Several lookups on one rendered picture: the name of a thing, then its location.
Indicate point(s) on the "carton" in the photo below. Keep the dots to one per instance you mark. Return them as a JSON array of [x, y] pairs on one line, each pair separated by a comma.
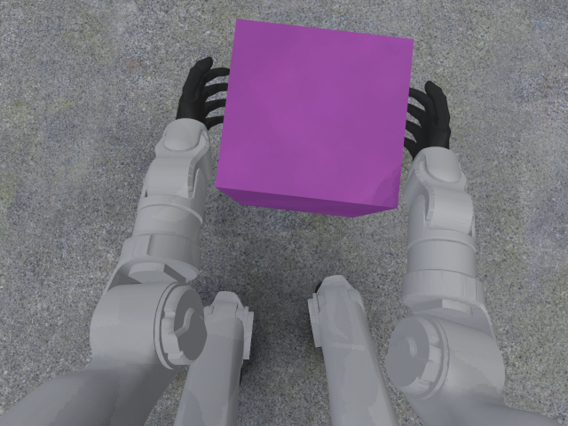
[[315, 119]]

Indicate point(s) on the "left robot forearm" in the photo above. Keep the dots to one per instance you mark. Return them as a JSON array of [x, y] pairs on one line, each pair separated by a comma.
[[165, 239]]

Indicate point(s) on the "robot right upper arm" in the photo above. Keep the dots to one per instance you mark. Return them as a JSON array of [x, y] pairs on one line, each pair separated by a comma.
[[452, 374]]

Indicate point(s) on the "left robot shin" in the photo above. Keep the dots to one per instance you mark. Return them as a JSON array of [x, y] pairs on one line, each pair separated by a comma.
[[224, 296]]

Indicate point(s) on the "robot right hand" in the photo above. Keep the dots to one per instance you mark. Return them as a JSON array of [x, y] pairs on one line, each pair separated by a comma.
[[435, 130]]

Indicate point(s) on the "right robot forearm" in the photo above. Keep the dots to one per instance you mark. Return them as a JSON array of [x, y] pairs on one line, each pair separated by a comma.
[[441, 277]]

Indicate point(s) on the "robot left hand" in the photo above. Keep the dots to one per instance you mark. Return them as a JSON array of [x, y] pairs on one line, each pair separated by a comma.
[[192, 102]]

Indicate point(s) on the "robot left thigh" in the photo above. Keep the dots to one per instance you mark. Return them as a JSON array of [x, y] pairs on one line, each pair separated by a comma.
[[211, 393]]

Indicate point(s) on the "robot left upper arm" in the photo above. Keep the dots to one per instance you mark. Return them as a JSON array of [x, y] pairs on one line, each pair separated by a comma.
[[141, 336]]

